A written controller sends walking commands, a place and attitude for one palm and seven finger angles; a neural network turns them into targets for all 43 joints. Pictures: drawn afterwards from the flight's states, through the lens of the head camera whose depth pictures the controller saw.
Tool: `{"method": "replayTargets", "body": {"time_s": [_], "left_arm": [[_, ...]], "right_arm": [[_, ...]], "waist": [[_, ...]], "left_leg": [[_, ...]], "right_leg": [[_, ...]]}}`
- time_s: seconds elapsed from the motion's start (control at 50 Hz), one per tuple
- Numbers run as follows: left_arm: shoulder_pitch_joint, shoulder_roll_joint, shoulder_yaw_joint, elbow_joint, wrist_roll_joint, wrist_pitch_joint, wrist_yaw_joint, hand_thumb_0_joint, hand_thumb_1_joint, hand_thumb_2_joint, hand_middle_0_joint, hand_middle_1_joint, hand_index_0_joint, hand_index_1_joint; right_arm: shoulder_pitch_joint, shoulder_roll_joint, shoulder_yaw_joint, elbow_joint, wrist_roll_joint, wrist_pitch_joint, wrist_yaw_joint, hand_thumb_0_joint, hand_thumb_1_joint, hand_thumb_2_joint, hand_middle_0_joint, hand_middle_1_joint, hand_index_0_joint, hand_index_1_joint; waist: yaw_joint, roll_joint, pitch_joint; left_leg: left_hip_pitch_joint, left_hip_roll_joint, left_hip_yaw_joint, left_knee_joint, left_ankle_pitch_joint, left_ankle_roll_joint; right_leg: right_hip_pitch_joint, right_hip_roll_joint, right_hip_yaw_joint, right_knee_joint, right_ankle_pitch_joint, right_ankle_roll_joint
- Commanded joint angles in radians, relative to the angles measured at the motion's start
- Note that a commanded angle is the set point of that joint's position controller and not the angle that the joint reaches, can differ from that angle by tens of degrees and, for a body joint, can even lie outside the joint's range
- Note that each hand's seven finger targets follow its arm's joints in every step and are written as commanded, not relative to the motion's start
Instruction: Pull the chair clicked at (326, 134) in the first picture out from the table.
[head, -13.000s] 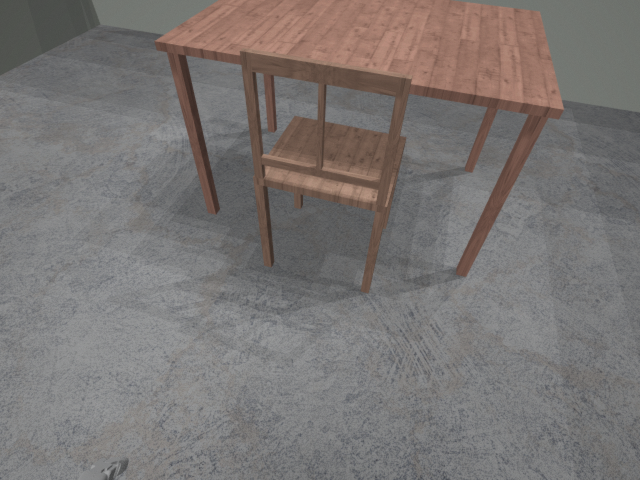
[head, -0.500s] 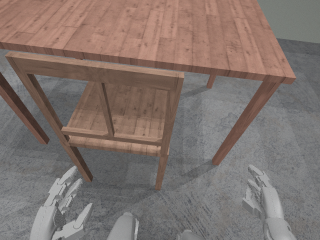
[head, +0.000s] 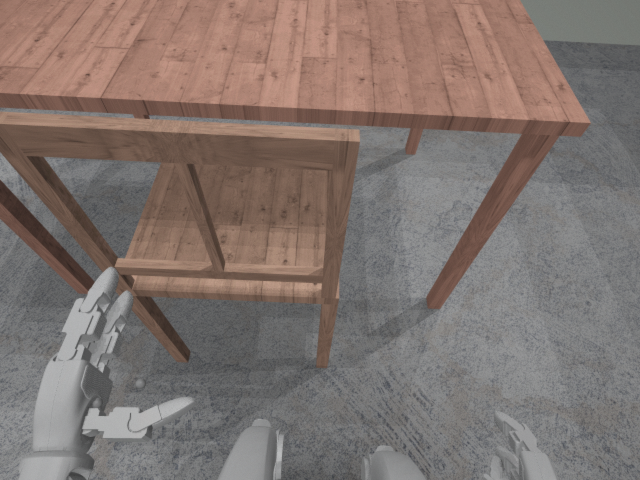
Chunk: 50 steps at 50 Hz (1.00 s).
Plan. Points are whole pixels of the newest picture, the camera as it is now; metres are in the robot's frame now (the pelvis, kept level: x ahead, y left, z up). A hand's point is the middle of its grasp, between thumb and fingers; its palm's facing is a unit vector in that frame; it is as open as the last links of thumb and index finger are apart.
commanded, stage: raise the hand toward the chair's back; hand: left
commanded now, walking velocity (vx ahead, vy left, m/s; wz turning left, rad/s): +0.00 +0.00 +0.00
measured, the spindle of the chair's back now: (204, 222) +0.46 +0.20 +0.00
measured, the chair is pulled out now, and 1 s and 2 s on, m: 0.00 0.00 0.00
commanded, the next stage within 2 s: aim the fingers beside a spindle in 1.12 s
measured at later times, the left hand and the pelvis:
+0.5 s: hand (138, 366) +0.23 +0.21 +0.05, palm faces -0.01 -1.00 -0.05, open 16.8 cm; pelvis +0.01 +0.01 +0.01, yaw +0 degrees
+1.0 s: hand (134, 337) +0.26 +0.22 +0.07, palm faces +0.04 -1.00 -0.07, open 16.9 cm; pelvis +0.01 +0.01 +0.02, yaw +0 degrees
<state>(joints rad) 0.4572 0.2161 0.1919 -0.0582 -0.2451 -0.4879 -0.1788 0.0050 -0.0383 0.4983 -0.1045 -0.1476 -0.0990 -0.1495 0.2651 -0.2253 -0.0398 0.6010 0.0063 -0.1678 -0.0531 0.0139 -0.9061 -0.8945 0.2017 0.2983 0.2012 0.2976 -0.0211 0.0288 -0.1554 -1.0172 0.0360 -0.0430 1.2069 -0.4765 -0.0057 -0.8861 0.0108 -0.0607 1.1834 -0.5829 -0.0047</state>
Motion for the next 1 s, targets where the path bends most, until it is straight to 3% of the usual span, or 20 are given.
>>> {"method": "replayTargets", "body": {"time_s": [0.0,0.08,0.1,0.18,0.2,0.28,0.36,0.38,0.4,0.44,0.48,0.58,0.62,0.68,0.72,0.78,0.86,0.9,0.98], "left_arm": [[-0.043,0.113,-0.019,-0.142,-0.019,-0.037,-0.098,0.0,-0.267,0.4,-0.083,-0.117,-0.083,-0.117],[-0.051,0.202,0.103,-0.231,-0.037,0.02,-0.059,0.0,-0.36,0.36,-0.074,-0.102,-0.074,-0.102],[-0.057,0.174,0.089,-0.277,-0.043,0.018,-0.04,0.0,-0.383,0.35,-0.072,-0.098,-0.072,-0.098],[-0.07,0.143,0.08,-0.229,-0.029,0.016,0.029,0.0,-0.477,0.31,-0.062,-0.084,-0.062,-0.084],[-0.083,0.121,0.049,-0.212,-0.016,0.016,0.028,0.0,-0.5,0.3,-0.06,-0.08,-0.06,-0.08],[-0.11,0.102,-0.016,-0.07,0.008,0.057,-0.039,0.0,-0.5,0.3,-0.06,-0.08,-0.06,-0.08],[-0.18,0.166,0.032,-0.132,-0.016,0.083,-0.097,0.0,-0.5,0.3,-0.06,-0.08,-0.06,-0.08],[-0.188,0.2,0.068,-0.149,-0.021,0.084,-0.093,0.0,-0.5,0.3,-0.06,-0.08,-0.06,-0.08],[-0.2,0.205,0.086,-0.205,-0.034,0.073,-0.088,0.0,-0.5,0.3,-0.06,-0.08,-0.06,-0.08],[-0.201,0.205,0.112,-0.225,-0.045,0.053,-0.064,0.0,-0.5,0.3,-0.06,-0.08,-0.06,-0.08],[-0.208,0.216,0.136,-0.205,-0.049,0.037,-0.043,0.0,-0.5,0.3,-0.06,-0.08,-0.06,-0.08],[-0.203,0.162,0.076,-0.045,-0.03,0.054,-0.07,0.0,-0.5,0.3,-0.06,-0.08,-0.06,-0.08],[-0.205,0.167,0.067,-0.034,-0.037,0.08,-0.103,0.0,-0.5,0.3,-0.06,-0.08,-0.06,-0.08],[-0.18,0.188,0.093,-0.047,-0.056,0.109,-0.126,0.0,-0.5,0.3,-0.06,-0.08,-0.06,-0.08],[-0.194,0.205,0.113,-0.107,-0.063,0.095,-0.115,0.0,-0.5,0.3,-0.06,-0.08,-0.06,-0.08],[-0.21,0.232,0.155,-0.141,-0.061,0.047,-0.066,0.0,-0.5,0.3,-0.06,-0.08,-0.06,-0.08],[-0.217,0.18,0.117,-0.08,-0.044,0.0,-0.037,0.0,-0.5,0.3,-0.06,-0.08,-0.06,-0.08],[-0.202,0.167,0.094,-0.035,-0.035,0.009,-0.054,0.0,-0.5,0.3,-0.06,-0.08,-0.06,-0.08],[-0.198,0.185,0.087,-0.038,-0.045,0.047,-0.104,0.0,-0.5,0.3,-0.06,-0.08,-0.06,-0.08]], "right_arm": [[-0.094,-0.14,-0.033,-0.196,0.02,-0.082,-0.014,0.0,-0.9,-0.9,0.2,0.3,0.2,0.3],[-0.096,-0.132,-0.037,-0.212,0.025,-0.07,-0.025,0.0,-0.9,-0.9,0.2,0.3,0.2,0.3],[-0.099,-0.123,-0.031,-0.222,0.024,-0.067,-0.024,0.0,-0.9,-0.9,0.2,0.3,0.2,0.3],[-0.101,-0.111,-0.022,-0.209,0.014,-0.051,-0.016,0.0,-0.9,-0.9,0.2,0.3,0.2,0.3],[-0.096,-0.115,-0.018,-0.212,0.013,-0.047,-0.01,0.0,-0.9,-0.9,0.2,0.3,0.2,0.3],[-0.081,-0.139,-0.011,-0.219,0.016,-0.03,-0.005,0.0,-0.9,-0.9,0.2,0.3,0.2,0.3],[-0.071,-0.152,-0.007,-0.246,0.023,-0.034,-0.015,0.0,-0.9,-0.9,0.2,0.3,0.2,0.3],[-0.072,-0.151,-0.006,-0.241,0.021,-0.035,-0.017,0.0,-0.9,-0.9,0.2,0.3,0.2,0.3],[-0.071,-0.145,-0.005,-0.246,0.019,-0.039,-0.018,0.0,-0.9,-0.9,0.2,0.3,0.2,0.3],[-0.072,-0.134,-0.003,-0.238,0.016,-0.043,-0.018,0.0,-0.9,-0.9,0.2,0.3,0.2,0.3],[-0.074,-0.129,-0.001,-0.217,0.011,-0.044,-0.016,0.0,-0.9,-0.9,0.2,0.3,0.2,0.3],[-0.065,-0.146,-0.004,-0.196,0.015,-0.038,-0.007,0.0,-0.9,-0.9,0.2,0.3,0.2,0.3],[-0.061,-0.157,-0.008,-0.204,0.021,-0.036,-0.008,0.0,-0.9,-0.9,0.2,0.3,0.2,0.3],[-0.062,-0.159,-0.012,-0.218,0.026,-0.038,-0.011,0.0,-0.9,-0.9,0.2,0.3,0.2,0.3],[-0.062,-0.153,-0.014,-0.218,0.025,-0.042,-0.012,0.0,-0.9,-0.9,0.2,0.3,0.2,0.3],[-0.069,-0.141,-0.014,-0.203,0.017,-0.047,-0.011,0.0,-0.9,-0.9,0.2,0.3,0.2,0.3],[-0.064,-0.138,-0.014,-0.186,0.011,-0.047,0.001,0.0,-0.9,-0.9,0.2,0.3,0.2,0.3],[-0.062,-0.147,-0.015,-0.188,0.013,-0.041,0.004,0.0,-0.9,-0.9,0.2,0.3,0.2,0.3],[-0.06,-0.157,-0.017,-0.208,0.022,-0.034,-0.002,0.0,-0.9,-0.9,0.2,0.3,0.2,0.3]], "waist": [[-0.012,0.033,-0.204],[0.029,0.056,-0.284],[0.034,0.091,-0.28],[0.019,0.082,-0.195],[0.0,0.079,-0.17],[-0.032,0.024,-0.098],[-0.012,0.05,-0.185],[-0.004,0.066,-0.199],[0.007,0.086,-0.248],[0.011,0.084,-0.255],[0.013,0.087,-0.235],[-0.02,0.045,-0.159],[-0.017,0.061,-0.179],[-0.001,0.027,-0.223],[0.002,0.038,-0.244],[0.011,0.058,-0.221],[-0.009,0.058,-0.179],[-0.013,0.058,-0.169],[-0.009,0.031,-0.212]], "left_leg": [[0.252,-0.021,-0.003,-0.178,0.088,0.038],[0.323,-0.02,-0.007,-0.221,0.147,0.036],[0.344,-0.022,-0.008,-0.234,0.157,0.034],[0.343,-0.017,-0.023,-0.243,0.167,0.026],[0.34,-0.014,-0.026,-0.241,0.159,0.025],[0.287,-0.017,-0.026,-0.242,0.074,0.03],[0.341,-0.021,-0.023,-0.255,0.113,0.031],[0.358,-0.02,-0.025,-0.253,0.142,0.031],[0.39,-0.021,-0.023,-0.254,0.182,0.031],[0.411,-0.018,-0.022,-0.254,0.223,0.029],[0.397,-0.017,-0.027,-0.252,0.229,0.025],[0.344,-0.017,-0.022,-0.247,0.188,0.027],[0.35,-0.022,-0.013,-0.254,0.188,0.028],[0.367,-0.025,-0.007,-0.259,0.23,0.034],[0.391,-0.024,-0.005,-0.26,0.263,0.033],[0.384,-0.022,-0.006,-0.254,0.273,0.031],[0.365,-0.019,-0.006,-0.244,0.245,0.025],[0.35,-0.02,-0.004,-0.243,0.223,0.026],[0.349,-0.025,0.005,-0.244,0.215,0.034]], "right_leg": [[0.007,0.008,0.012,-0.214,0.091,-0.014],[0.081,0.017,-0.008,-0.212,0.147,-0.016],[0.083,0.016,-0.016,-0.21,0.156,-0.019],[0.055,0.024,-0.035,-0.208,0.17,-0.022],[0.03,0.024,-0.041,-0.207,0.166,-0.02],[0.006,0.025,-0.032,-0.233,0.12,-0.015],[0.068,0.023,-0.024,-0.248,0.152,-0.017],[0.078,0.025,-0.024,-0.243,0.173,-0.02],[0.097,0.022,-0.023,-0.242,0.198,-0.02],[0.104,0.024,-0.027,-0.243,0.223,-0.02],[0.102,0.026,-0.03,-0.235,0.224,-0.022],[0.068,0.026,-0.03,-0.247,0.205,-0.017],[0.09,0.021,-0.023,-0.26,0.214,-0.015],[0.149,0.022,-0.017,-0.275,0.257,-0.014],[0.158,0.019,-0.018,-0.273,0.286,-0.012],[0.14,0.023,-0.018,-0.26,0.281,-0.016],[0.087,0.02,-0.023,-0.245,0.251,-0.014],[0.08,0.019,-0.02,-0.246,0.239,-0.014],[0.131,0.018,-0.004,-0.265,0.252,-0.012]]}}
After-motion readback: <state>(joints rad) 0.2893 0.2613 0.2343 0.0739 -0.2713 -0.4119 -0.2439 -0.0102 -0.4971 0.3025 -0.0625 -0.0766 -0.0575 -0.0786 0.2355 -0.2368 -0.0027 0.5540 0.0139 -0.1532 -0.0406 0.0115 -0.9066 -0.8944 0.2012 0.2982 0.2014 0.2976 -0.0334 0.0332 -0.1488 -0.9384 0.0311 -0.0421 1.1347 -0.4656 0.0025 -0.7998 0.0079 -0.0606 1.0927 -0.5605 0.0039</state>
